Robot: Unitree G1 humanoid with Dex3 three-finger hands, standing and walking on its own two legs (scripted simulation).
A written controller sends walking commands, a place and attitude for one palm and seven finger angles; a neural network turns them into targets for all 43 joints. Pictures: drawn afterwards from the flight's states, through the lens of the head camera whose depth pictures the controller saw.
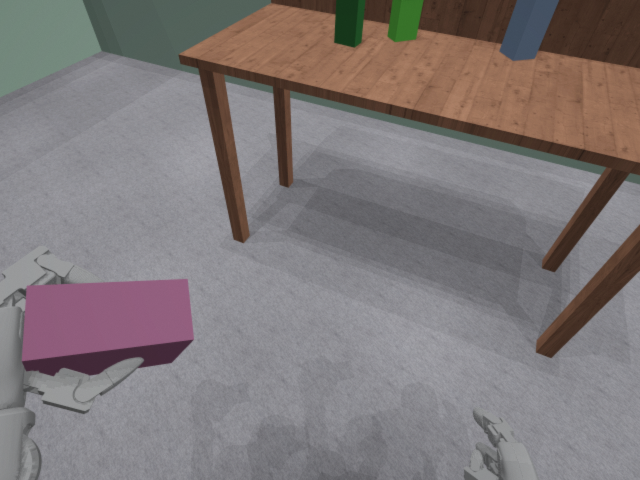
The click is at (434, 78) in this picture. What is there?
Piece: table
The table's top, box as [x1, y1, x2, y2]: [178, 3, 639, 174]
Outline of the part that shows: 178,54 180,63 639,174 639,68 543,51 538,51 534,59 512,61 498,50 501,44 419,29 415,40 394,42 386,36 388,24 368,20 363,21 362,40 354,48 333,42 335,14 272,3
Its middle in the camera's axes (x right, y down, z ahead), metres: +0.33 -0.47 +1.10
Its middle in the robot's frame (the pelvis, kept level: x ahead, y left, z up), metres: +1.16 -0.26 +0.01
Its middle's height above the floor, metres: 0.78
